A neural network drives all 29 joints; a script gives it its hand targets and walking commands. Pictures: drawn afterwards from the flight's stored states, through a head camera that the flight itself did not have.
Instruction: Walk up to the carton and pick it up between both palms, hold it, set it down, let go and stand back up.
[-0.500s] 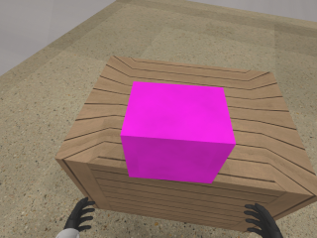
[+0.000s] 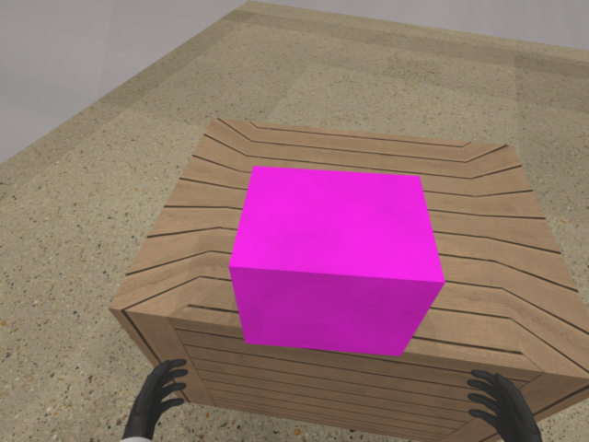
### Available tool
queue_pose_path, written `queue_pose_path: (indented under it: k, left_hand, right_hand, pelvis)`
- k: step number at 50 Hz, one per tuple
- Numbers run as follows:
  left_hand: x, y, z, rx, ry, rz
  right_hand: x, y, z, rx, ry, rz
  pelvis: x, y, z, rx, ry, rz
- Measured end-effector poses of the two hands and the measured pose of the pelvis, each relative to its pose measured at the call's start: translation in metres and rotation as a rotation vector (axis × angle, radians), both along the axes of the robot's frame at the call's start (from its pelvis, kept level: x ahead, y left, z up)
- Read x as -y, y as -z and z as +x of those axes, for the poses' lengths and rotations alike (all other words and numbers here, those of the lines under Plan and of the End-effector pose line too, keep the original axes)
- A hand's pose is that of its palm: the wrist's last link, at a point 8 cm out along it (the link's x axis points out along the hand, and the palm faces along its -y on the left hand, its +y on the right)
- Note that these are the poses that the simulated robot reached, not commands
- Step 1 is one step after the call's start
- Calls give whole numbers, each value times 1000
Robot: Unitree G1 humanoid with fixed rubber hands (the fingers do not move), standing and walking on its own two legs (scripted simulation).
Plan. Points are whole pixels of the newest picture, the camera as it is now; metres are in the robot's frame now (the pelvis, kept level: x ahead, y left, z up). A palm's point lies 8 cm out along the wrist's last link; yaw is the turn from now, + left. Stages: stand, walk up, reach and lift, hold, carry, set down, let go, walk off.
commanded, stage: reach and lift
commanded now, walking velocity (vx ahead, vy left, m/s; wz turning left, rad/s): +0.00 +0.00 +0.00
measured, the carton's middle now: (328, 263) +0.40 -0.01 -0.03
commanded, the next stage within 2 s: none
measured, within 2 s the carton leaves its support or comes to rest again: neither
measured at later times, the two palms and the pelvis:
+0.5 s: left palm (148, 395) +0.18 +0.23 -0.04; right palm (529, 413) +0.18 -0.27 -0.03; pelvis -0.01 -0.01 -0.01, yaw +1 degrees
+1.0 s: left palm (157, 315) +0.26 +0.23 +0.03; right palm (536, 337) +0.25 -0.27 +0.04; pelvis +0.00 +0.00 +0.00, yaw -1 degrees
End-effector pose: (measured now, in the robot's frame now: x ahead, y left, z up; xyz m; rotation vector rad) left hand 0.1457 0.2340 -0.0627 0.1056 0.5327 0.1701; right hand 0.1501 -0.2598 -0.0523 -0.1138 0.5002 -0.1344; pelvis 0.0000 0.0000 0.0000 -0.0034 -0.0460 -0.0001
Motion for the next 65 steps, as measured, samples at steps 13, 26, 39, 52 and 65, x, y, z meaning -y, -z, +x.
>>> queue_pose_path:
  k: [13, 26, 39, 52, 65]
  left_hand:
    - [-1, -9, 9, 124, -13, -18]
    - [4, -27, 34, 225, -16, -39]
    - [6, -62, 78, 260, 12, -45]
    - [11, -100, 121, 252, 41, -53]
    - [12, -131, 160, 250, 49, -62]
  right_hand:
    - [6, -4, 13, 114, 0, 38]
    - [12, -22, 33, 205, 10, 64]
    - [12, -61, 73, 246, -15, 86]
    - [14, -98, 108, 259, -31, 93]
    - [22, -130, 135, 250, -41, 76]
  pelvis:
    - [3, 6, -5, -15, -8, 5]
    - [8, 6, -8, -29, -8, 9]
    - [9, -1, -2, -26, 2, 12]
    - [2, -5, -3, -42, 18, 9]
    - [-1, -7, -3, -80, 34, 7]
